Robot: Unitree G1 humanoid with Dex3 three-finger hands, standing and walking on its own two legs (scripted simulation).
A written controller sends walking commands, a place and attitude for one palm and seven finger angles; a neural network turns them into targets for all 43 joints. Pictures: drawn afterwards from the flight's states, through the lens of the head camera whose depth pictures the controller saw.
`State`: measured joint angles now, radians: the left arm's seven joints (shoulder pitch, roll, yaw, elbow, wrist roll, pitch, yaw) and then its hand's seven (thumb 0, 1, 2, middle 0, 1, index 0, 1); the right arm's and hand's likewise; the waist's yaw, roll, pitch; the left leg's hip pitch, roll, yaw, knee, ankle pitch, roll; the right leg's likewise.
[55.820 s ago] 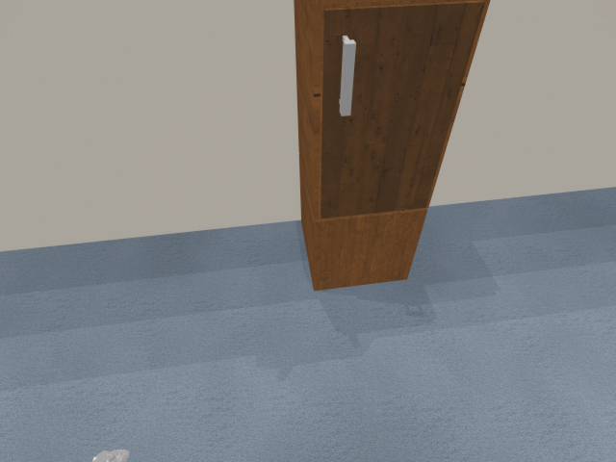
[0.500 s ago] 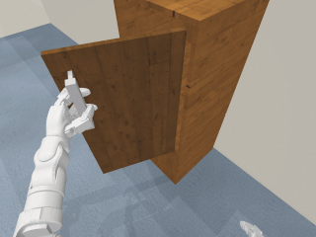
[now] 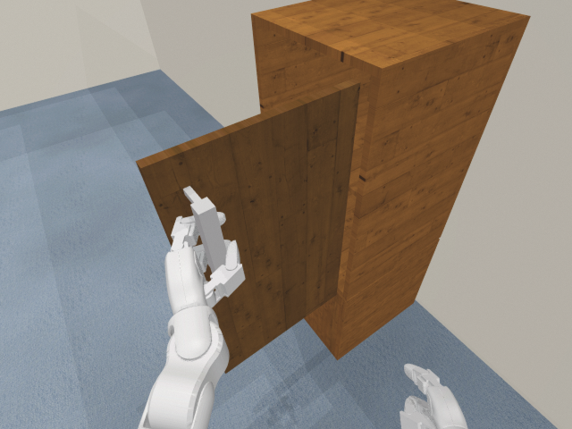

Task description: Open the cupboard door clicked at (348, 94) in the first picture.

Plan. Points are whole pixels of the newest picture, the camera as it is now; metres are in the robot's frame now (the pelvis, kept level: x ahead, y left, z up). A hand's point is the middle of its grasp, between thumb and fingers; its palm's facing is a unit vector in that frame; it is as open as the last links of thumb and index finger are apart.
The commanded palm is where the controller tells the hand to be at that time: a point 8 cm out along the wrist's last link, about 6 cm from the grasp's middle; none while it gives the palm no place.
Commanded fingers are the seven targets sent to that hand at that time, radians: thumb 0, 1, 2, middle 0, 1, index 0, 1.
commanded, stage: pull the door open along its arc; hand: left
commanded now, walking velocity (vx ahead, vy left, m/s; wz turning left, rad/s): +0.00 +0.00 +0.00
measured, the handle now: (208, 240) +0.33 +0.14 +0.12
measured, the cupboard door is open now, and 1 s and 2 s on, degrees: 92 98 100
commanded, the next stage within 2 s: open thumb and fingers to let go in 0.08 s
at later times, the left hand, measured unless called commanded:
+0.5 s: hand (252, 284) +0.26 +0.07 +0.12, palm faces +0.33 -0.94 +0.00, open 8.7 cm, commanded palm +0.22 +0.11 +0.12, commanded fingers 0.00 -0.29 0.39 -0.31 -1.22 -0.31 -1.22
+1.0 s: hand (253, 280) +0.26 +0.06 +0.13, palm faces +0.30 -0.95 -0.01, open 15.3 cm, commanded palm +0.22 +0.11 +0.12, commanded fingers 0.00 -0.50 0.30 -0.15 -0.30 -0.15 -0.30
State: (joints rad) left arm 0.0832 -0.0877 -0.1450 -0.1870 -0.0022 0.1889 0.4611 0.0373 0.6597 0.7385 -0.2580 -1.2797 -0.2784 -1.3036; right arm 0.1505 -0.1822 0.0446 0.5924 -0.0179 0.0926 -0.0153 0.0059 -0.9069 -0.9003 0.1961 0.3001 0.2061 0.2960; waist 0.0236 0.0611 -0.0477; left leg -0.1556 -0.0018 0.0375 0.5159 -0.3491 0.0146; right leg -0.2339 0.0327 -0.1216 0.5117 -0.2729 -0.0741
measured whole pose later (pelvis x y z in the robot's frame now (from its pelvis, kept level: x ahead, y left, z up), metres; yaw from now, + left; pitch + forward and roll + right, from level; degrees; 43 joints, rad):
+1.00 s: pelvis -0.04 +0.01 +0.00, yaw +1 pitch -4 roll +0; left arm -0.09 -0.11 -0.26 0.02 0.03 0.16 0.56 -0.01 -0.49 0.31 -0.23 -0.68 -0.22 -0.68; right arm 0.12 -0.17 0.05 0.65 -0.01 0.11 -0.02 0.01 -0.91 -0.90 0.19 0.30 0.20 0.30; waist 0.03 0.05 0.00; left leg -0.15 -0.02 0.04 0.50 -0.28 0.03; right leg -0.21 0.01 -0.12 0.47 -0.19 -0.06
